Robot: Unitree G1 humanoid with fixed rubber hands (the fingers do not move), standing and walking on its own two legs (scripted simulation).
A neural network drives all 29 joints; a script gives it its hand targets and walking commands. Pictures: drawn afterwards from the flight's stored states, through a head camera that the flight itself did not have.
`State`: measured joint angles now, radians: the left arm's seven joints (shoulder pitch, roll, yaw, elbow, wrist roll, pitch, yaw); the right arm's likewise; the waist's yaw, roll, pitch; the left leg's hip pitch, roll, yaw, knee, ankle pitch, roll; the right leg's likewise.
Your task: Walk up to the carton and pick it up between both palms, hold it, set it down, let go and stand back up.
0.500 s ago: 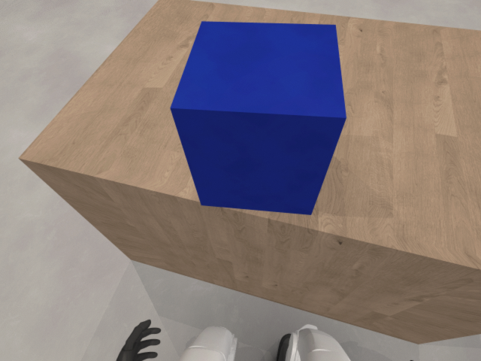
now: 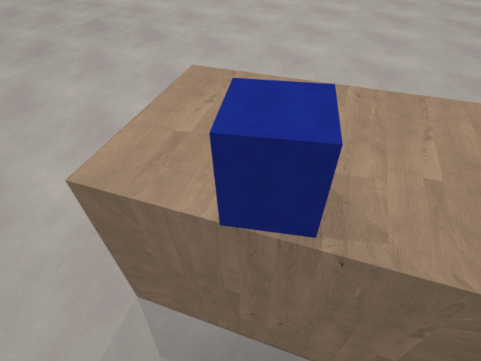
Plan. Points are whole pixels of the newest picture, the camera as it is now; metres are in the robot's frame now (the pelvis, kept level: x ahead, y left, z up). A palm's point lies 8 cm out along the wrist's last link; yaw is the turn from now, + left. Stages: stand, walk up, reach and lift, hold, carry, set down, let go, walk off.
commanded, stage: walk up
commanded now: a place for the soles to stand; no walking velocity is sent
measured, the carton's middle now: (274, 158) +0.50 -0.03 +0.08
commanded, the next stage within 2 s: none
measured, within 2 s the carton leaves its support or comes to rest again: neither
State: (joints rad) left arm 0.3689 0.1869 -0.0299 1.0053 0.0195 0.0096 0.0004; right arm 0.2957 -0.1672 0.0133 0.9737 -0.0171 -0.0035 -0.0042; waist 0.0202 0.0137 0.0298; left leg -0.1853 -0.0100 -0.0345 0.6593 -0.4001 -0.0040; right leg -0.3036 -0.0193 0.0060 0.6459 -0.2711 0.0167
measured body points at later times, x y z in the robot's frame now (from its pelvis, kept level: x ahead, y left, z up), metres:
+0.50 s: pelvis +0.03 +0.00 +0.00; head +0.04 -0.01 +0.45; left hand +0.07 +0.23 -0.15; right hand +0.02 -0.24 -0.16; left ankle -0.02 +0.12 -0.72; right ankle +0.05 -0.13 -0.72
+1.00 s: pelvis +0.05 +0.02 -0.02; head +0.08 +0.00 +0.43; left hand +0.17 +0.23 -0.16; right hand +0.02 -0.24 -0.17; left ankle -0.02 +0.13 -0.72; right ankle +0.05 -0.13 -0.72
